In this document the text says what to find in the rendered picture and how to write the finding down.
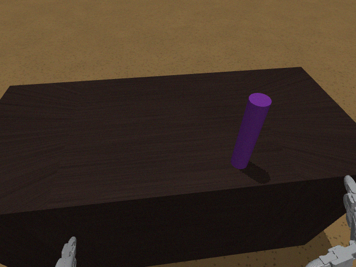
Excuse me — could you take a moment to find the left robot hand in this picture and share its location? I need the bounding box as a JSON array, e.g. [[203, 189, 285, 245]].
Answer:
[[55, 236, 77, 267]]

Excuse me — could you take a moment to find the right robot hand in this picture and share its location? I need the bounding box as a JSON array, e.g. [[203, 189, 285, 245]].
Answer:
[[306, 175, 356, 267]]

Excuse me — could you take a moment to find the can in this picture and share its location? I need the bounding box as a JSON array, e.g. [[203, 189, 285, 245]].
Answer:
[[231, 93, 271, 169]]

